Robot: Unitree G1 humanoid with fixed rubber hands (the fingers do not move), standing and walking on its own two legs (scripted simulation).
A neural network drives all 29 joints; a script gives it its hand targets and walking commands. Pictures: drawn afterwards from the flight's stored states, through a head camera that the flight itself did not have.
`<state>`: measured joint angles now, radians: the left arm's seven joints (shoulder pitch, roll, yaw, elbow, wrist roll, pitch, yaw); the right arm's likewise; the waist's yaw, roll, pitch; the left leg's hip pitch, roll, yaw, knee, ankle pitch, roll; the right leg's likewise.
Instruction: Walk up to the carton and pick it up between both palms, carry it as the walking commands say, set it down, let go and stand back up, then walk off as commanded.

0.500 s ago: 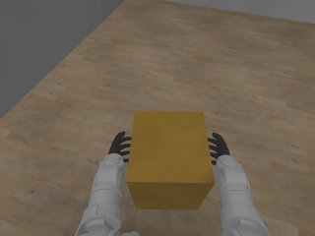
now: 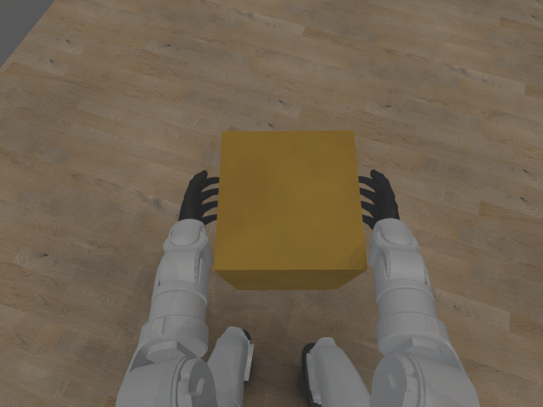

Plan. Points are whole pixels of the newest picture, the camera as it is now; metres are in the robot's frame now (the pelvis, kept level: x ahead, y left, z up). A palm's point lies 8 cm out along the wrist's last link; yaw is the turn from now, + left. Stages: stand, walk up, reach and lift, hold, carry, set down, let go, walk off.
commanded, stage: set down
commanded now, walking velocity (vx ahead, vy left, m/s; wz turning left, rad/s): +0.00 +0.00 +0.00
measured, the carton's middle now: (286, 221) +0.40 +0.00 -0.13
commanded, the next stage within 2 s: none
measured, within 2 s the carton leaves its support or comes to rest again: neither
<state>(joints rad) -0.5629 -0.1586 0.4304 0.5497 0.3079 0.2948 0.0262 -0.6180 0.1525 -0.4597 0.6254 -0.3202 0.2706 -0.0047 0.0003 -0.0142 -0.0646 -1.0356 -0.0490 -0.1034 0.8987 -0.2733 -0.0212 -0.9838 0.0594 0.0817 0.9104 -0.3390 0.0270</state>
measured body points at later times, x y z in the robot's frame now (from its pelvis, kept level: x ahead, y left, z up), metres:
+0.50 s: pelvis +0.00 +0.00 -0.07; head +0.21 +0.02 +0.33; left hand +0.41 +0.14 -0.16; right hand +0.43 -0.15 -0.14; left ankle +0.08 +0.12 -0.68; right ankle +0.04 -0.13 -0.68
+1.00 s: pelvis -0.01 +0.00 -0.14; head +0.24 +0.01 +0.23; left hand +0.44 +0.15 -0.24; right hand +0.45 -0.15 -0.23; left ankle +0.08 +0.12 -0.68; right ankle +0.04 -0.13 -0.68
